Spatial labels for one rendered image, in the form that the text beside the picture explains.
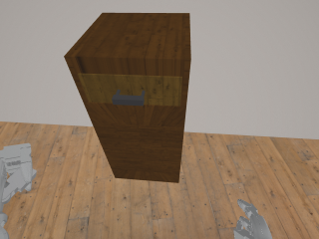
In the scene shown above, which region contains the handle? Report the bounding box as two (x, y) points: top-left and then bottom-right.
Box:
(112, 90), (146, 107)

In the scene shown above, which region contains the drawer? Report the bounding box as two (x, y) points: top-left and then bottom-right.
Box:
(78, 73), (182, 107)

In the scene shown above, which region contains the left robot forearm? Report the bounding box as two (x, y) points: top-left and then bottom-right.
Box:
(0, 211), (10, 239)

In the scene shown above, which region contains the right robot hand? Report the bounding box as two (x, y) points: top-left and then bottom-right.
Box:
(233, 199), (272, 239)

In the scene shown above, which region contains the left robot hand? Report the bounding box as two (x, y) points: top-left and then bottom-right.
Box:
(0, 142), (37, 212)

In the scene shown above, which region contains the cabinet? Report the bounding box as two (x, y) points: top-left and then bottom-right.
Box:
(64, 13), (191, 183)

